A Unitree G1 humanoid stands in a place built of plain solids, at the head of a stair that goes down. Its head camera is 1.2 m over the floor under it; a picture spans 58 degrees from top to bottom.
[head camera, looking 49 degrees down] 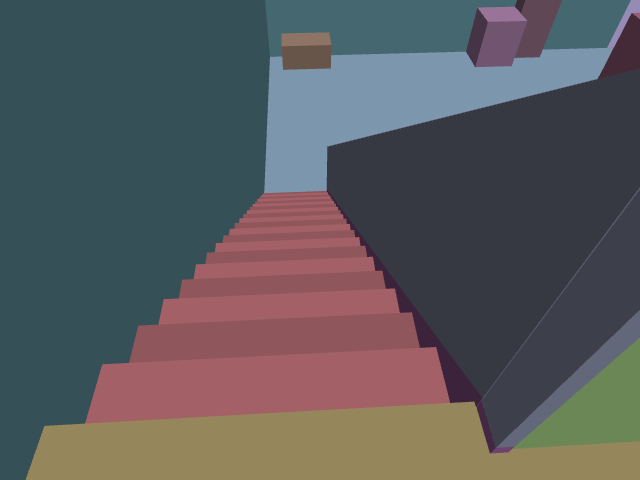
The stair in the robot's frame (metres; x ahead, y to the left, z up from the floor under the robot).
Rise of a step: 0.21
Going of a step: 0.27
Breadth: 1.17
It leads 3 degrees to the left of straight ahead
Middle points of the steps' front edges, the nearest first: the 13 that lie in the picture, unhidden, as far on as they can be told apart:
0.42 0.15 0.00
0.69 0.17 -0.21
0.96 0.18 -0.42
1.23 0.20 -0.63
1.51 0.22 -0.84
1.78 0.23 -1.05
2.05 0.25 -1.26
2.32 0.26 -1.47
2.59 0.28 -1.68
2.87 0.29 -1.89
3.14 0.31 -2.10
3.41 0.32 -2.31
3.68 0.34 -2.52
